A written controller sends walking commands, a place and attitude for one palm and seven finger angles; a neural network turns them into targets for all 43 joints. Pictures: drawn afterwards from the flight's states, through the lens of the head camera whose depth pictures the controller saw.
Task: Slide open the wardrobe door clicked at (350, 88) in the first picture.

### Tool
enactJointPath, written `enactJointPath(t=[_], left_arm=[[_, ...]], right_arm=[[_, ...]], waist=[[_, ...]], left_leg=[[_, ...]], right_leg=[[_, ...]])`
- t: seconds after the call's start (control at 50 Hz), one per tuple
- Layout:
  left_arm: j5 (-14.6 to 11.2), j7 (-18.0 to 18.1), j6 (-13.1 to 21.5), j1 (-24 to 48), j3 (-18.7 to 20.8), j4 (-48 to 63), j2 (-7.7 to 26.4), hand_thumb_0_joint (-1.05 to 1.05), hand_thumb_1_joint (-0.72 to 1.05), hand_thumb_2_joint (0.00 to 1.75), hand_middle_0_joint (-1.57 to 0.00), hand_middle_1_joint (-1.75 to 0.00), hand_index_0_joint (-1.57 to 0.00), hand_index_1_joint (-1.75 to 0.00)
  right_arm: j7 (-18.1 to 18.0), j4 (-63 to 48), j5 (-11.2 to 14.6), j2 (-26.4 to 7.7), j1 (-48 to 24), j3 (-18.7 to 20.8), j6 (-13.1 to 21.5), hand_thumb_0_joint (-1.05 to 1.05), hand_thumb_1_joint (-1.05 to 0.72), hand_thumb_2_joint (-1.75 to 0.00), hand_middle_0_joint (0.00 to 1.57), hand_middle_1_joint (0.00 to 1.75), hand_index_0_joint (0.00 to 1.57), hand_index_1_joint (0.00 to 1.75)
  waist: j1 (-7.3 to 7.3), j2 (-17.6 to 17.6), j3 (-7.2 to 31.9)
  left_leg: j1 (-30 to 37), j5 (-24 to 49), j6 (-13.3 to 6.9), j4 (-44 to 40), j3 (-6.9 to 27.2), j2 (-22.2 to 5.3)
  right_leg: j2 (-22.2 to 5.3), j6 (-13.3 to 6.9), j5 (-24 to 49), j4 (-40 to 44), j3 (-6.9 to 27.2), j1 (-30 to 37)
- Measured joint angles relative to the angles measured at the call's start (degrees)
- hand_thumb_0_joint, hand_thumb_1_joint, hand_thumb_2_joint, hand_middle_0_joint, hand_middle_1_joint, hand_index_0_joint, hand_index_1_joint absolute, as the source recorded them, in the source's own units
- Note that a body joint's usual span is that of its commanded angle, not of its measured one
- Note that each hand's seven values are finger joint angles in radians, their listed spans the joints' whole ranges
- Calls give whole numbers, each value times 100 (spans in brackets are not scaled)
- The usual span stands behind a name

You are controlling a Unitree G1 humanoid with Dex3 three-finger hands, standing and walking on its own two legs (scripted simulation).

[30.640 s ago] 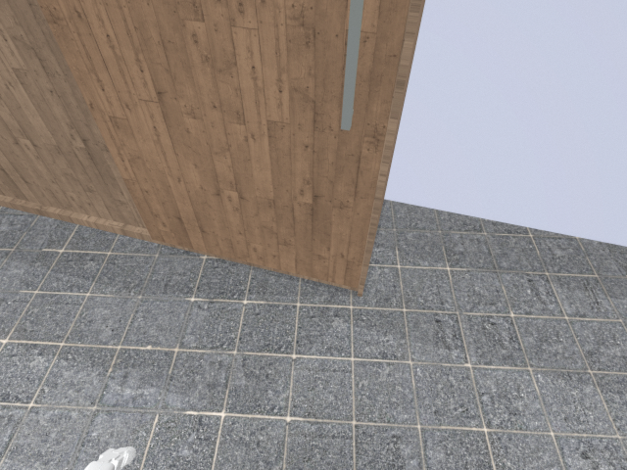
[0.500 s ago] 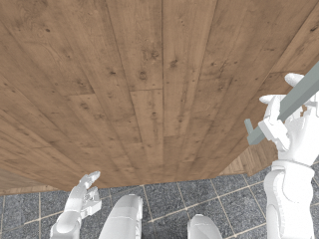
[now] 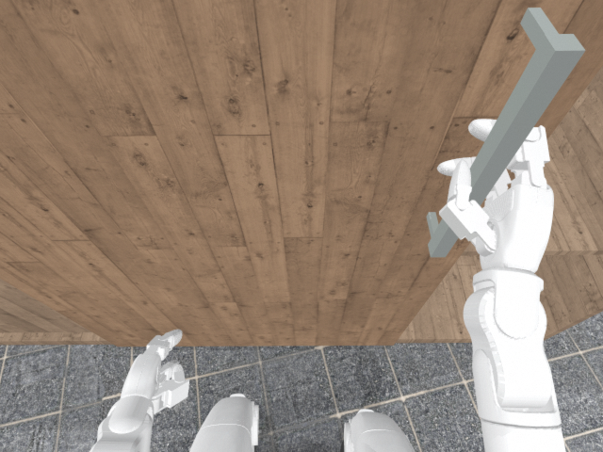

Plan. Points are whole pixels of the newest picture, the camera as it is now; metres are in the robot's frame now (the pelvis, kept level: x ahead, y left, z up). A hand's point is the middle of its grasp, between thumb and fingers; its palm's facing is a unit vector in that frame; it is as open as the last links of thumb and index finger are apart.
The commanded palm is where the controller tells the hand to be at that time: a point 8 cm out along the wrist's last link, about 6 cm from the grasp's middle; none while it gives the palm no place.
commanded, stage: step sideways, sliding the door along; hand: right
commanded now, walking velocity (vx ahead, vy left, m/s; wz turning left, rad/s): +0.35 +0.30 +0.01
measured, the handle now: (473, 165) +0.38 -0.18 +0.17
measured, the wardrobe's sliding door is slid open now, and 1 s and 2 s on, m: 0.42 0.60 0.60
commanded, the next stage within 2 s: stop walking and hold the door there in 0.76 s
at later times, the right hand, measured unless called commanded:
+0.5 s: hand (297, 199) +0.34 +0.01 +0.17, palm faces +0.34 +0.94 -0.06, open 6.3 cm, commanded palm +0.30 +0.03 +0.13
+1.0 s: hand (270, 197) +0.34 +0.03 +0.16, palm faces +0.53 +0.81 -0.25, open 6.4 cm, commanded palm +0.29 +0.01 +0.09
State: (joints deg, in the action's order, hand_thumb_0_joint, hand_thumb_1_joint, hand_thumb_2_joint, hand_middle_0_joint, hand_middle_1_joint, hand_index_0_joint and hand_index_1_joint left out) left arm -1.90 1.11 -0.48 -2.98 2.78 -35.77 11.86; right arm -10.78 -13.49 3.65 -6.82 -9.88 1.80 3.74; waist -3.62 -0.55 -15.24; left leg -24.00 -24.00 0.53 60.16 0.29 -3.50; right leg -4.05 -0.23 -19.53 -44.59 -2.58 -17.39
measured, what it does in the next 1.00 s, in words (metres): steps to the left: left foot, then right foot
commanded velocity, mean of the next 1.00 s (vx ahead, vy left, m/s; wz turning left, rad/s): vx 0.03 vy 0.19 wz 0.01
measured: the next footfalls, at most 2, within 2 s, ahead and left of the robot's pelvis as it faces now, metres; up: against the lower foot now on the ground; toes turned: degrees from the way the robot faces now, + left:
left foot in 0.44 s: +0.11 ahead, +0.39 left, +0.00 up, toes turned +0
right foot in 0.58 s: +0.04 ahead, +0.06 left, +0.00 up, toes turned -5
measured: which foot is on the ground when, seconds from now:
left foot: up 0.00-0.42, down 0.44-0.58, up 0.60-1.00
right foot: down 0.00-0.40, up 0.42-0.56, down 0.58-1.00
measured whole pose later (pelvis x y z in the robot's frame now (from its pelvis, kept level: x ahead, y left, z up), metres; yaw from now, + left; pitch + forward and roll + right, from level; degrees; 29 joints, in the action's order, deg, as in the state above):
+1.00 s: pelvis +0.06 +0.34 +0.04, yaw +1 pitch -1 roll +8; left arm -0.7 0.4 10.1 -6.2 1.7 -24.0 13.3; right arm -11.5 -13.1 4.8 -22.2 2.6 20.5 9.1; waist -7.8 -3.8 -13.3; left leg -52.6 -38.3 -1.2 88.5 -7.0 -3.1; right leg -24.8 2.7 -12.5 -18.3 -1.0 -3.0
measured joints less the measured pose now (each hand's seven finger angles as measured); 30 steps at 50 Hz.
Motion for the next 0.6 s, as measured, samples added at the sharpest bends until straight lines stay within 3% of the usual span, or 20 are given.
enactJointPath(t=[0.06,0.1,0.18,0.28,0.32,0.38,0.42,0.44,0.46,0.5,0.54,0.56,0.6], left_arm=[[51,-67,-139,-191,-135,-31,-242,1,91,90,-19,-30,-20,-30],[73,-61,-174,-332,-267,7,-306,1,91,90,-19,-30,-20,-30],[65,62,-30,-502,-268,323,-304,-2,95,92,-20,-30,-20,-30],[111,150,73,-439,-272,667,-161,-4,96,92,-20,-30,-20,-30],[120,184,107,-442,-281,728,-109,-3,95,92,-20,-30,-20,-30],[68,215,150,-517,-302,758,-95,-2,93,91,-20,-30,-20,-30],[-2,215,202,-597,-346,710,-180,-1,92,91,-20,-30,-20,-30],[-23,210,239,-606,-395,651,-248,-1,92,91,-20,-30,-20,-30],[-15,203,294,-402,-423,454,-134,-1,92,91,-20,-30,-20,-30],[26,202,318,83,-339,39,167,0,91,90,-20,-30,-20,-30],[-14,196,223,271,-167,-115,254,0,91,90,-20,-30,-20,-30],[-48,198,167,275,-114,-133,229,0,91,90,-19,-30,-20,-30],[-87,200,89,159,-46,-99,84,1,91,90,-19,-30,-20,-30]], right_arm=[[109,233,-35,-252,47,-196,30,2,-77,-84,40,140,18,131],[136,343,-102,-384,89,-333,-42,2,-78,-84,40,140,22,133],[120,410,-79,-404,106,-384,-214,3,-76,-83,41,140,28,136],[172,562,-45,-424,-50,-240,-291,3,-76,-83,43,140,28,139],[184,698,-32,-403,-144,-176,-285,3,-76,-84,43,140,28,139],[132,938,9,-398,-357,-123,-290,2,-77,-85,43,140,26,140],[72,1037,10,-428,-621,-79,-387,2,-77,-86,43,140,24,140],[78,925,-57,-506,-765,-15,-599,1,-77,-86,43,140,22,138],[76,841,-114,-433,-842,123,-707,1,-76,-86,44,140,20,135],[-55,601,-53,-222,-673,327,-709,0,-76,-86,44,140,19,131],[-121,270,55,-50,-403,321,-595,0,-77,-85,44,140,19,131],[-112,88,76,10,-302,248,-538,0,-77,-85,45,140,19,131],[-66,-258,0,-1,-162,50,-511,1,-78,-85,43,140,20,130]], waist=[[50,107,100],[34,-8,271],[-54,-268,472],[-117,-359,470],[-161,-456,483],[-221,-528,594],[-234,-188,769],[-252,252,948],[-277,269,955],[-166,-186,705],[-88,-375,510],[-61,-350,422],[-100,-169,257]], left_leg=[[-794,-262,-21,2749,-56,461],[-1340,-333,-22,4017,-234,607],[-2246,-115,7,4938,-295,393],[-2448,329,31,3962,-394,-173],[-2073,309,5,2900,-562,-296],[-969,90,-46,757,-742,-214],[-84,441,-76,-921,-531,-182],[171,497,-100,-1716,-94,-349],[-73,340,255,-1389,97,-411],[-242,109,529,-838,191,-329],[-201,204,560,-961,253,-313],[-146,310,567,-1097,260,-314],[-185,495,320,-980,265,-274]], right_leg=[[-249,80,100,540,117,206],[-517,46,396,1059,203,264],[-1046,-35,852,1815,261,323],[-1560,38,983,2115,404,466],[-1753,81,935,2090,540,476],[-2014,127,695,1697,702,251],[-1833,79,33,791,859,-252],[-1458,80,-437,-163,857,-693],[-1220,109,-852,-1359,977,-1070],[-740,173,-1183,-2885,1018,-1290],[-251,162,-1324,-2797,635,-1116],[-71,140,-1251,-2121,406,-866],[78,115,-584,-393,99,-178]])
